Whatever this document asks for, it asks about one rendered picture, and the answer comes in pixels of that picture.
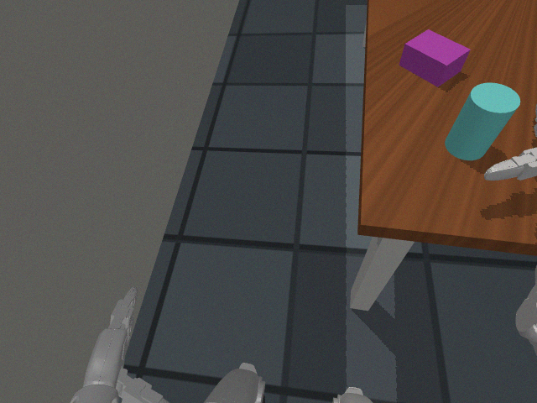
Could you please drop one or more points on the right robot hand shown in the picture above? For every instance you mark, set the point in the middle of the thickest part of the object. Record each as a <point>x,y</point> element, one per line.
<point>523,167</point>

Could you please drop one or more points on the left robot arm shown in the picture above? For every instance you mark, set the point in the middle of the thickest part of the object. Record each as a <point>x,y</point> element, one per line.
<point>96,394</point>

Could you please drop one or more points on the right robot arm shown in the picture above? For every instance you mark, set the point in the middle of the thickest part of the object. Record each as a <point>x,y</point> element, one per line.
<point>526,316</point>

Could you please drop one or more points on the left robot hand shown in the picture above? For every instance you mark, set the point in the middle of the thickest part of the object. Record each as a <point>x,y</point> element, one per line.
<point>106,363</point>

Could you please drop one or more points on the table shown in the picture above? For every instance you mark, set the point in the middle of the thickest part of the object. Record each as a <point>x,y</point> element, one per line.
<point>411,188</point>

